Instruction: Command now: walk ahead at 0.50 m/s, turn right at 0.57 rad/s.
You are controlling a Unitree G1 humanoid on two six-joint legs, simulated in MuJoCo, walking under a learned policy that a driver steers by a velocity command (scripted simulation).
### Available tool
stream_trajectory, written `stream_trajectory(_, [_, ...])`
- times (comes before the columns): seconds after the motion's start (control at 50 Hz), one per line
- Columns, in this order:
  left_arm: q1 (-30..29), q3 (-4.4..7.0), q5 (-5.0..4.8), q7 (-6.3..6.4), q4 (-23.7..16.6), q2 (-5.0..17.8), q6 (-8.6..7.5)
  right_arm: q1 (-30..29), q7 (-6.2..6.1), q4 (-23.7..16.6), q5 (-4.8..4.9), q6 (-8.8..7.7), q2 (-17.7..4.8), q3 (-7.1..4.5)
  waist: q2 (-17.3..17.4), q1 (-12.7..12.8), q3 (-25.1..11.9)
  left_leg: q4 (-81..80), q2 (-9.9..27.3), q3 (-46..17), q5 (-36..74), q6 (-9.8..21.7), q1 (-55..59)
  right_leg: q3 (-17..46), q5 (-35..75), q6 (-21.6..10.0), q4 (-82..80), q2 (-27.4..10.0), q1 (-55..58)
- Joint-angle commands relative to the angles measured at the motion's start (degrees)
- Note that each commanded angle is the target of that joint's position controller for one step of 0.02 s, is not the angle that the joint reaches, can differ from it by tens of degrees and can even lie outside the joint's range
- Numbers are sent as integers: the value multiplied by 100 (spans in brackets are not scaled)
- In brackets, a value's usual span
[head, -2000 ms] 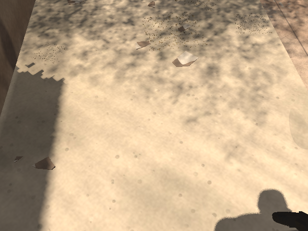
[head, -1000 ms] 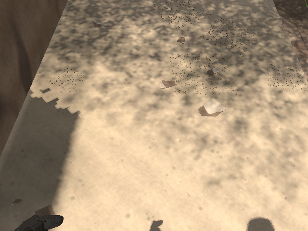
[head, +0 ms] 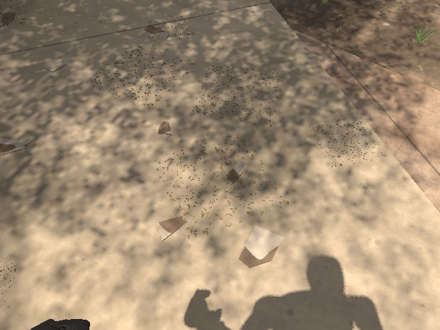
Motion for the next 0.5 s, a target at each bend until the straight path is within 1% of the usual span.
stream_trajectory(0.02, [-610,7,-16,-110,-611,203,-76,-236,-24,-295,91,-22,-1032,-243,539,131,302,-356,1635,-404,2405,792,-34,-211,-36,-199,-479,44,83])
stream_trajectory(0.04, [-630,34,-8,-130,-661,265,-71,-223,-28,-271,112,16,-1092,-261,570,190,263,-145,1658,-290,3005,735,109,-330,-285,-303,-584,147,231])
stream_trajectory(0.06, [-548,80,10,-137,-685,358,-56,-222,-43,-265,131,53,-1184,-288,663,297,125,209,1653,-169,3994,676,223,-501,-586,-422,-629,324,536])
stream_trajectory(0.08, [-295,146,39,-126,-660,469,-37,-164,-59,-241,159,91,-1265,-308,752,481,-120,752,1642,-91,4994,637,246,-646,-886,-558,-657,551,1076])
stream_trajectory(0.1, [430,275,39,-92,-493,668,-19,-183,-73,-228,176,131,-1284,-296,693,938,-525,1706,1532,50,5511,537,21,-730,-779,-747,-934,790,2133])
stream_trajectory(0.12, [1366,431,25,12,-225,929,14,-59,-84,-204,129,114,-1102,-201,481,1391,-1003,2931,1353,105,4886,378,-933,-413,-475,-950,-1128,771,3801])
stream_trajectory(0.14, [1793,524,35,124,-115,1566,19,467,5,-427,-138,33,-352,74,-1014,1073,-1696,5187,652,70,173,48,-3382,2168,-503,-1703,-1103,-904,6148])
stream_trajectory(0.16, [1950,427,17,114,-229,1400,-39,479,80,-362,-3,-124,-458,127,-883,1184,-2803,6395,51,-1146,-1891,-1,-4158,4489,-1495,-2340,-2148,-1832,6556])
stream_trajectory(0.18, [1748,310,89,70,-156,1058,-108,-304,112,-495,284,-179,-981,-46,-223,1388,-2007,6611,344,-1471,-1459,80,-4619,3624,-1459,-1940,-2382,-1648,5918])
stream_trajectory(0.2, [1415,263,101,69,-99,945,-159,-648,102,-630,340,-203,-900,-10,-178,1211,-1216,6262,575,-1380,-955,146,-4653,2701,-1062,-1703,-2458,-1425,4968])
stream_trajectory(0.22, [1045,194,109,71,-53,727,-203,-696,57,-559,227,-177,-813,-3,41,956,-786,5847,810,-1368,-521,121,-4404,2039,-615,-1505,-2562,-1165,4156])
stream_trajectory(0.24, [785,134,154,63,-53,528,-254,-528,45,-480,157,-100,-803,-30,-117,724,-577,5562,954,-1438,-192,91,-4023,1542,-257,-1396,-2746,-950,3576])
stream_trajectory(0.26, [659,124,186,59,-35,468,-306,-293,52,-374,154,-6,-730,-27,-245,573,-537,5473,1008,-1485,54,54,-3654,1253,-207,-1346,-2976,-853,3199])
stream_trajectory(0.28, [605,131,190,57,23,437,-376,-147,45,-289,156,76,-613,-17,-209,497,-510,5399,990,-1487,200,3,-3516,1026,-59,-1363,-3154,-821,3016])
stream_trajectory(0.3, [586,138,197,57,101,449,-438,-116,30,-254,159,147,-530,-12,-132,444,-409,5288,963,-1522,341,-44,-3528,755,156,-1351,-3279,-806,2873])
stream_trajectory(0.32, [599,155,222,72,178,481,-480,-221,14,-277,159,188,-479,-11,-78,446,-271,5122,934,-1591,563,-88,-3671,511,316,-1311,-3381,-783,2809])
stream_trajectory(0.36, [710,167,261,128,330,484,-507,-509,-1,-358,142,198,-414,-12,-28,529,-74,4600,851,-1737,1124,-155,-4043,107,565,-1211,-3469,-717,2937])
stream_trajectory(0.42, [719,160,242,197,444,521,-504,-844,75,-436,116,128,-312,12,-29,641,29,3524,712,-1613,2153,-123,-4029,-441,635,-996,-3560,-580,3126])
stream_trajectory(0.46, [827,175,216,233,547,602,-487,-1203,146,-546,104,109,-203,67,22,803,173,2951,662,-1370,2480,-70,-3986,-649,624,-920,-3658,-638,3278])
stream_trajectory(0.5, [1049,200,181,258,701,669,-435,-1533,216,-700,102,104,-130,112,99,957,329,2565,632,-1258,2457,21,-4166,-772,791,-906,-3613,-793,3690])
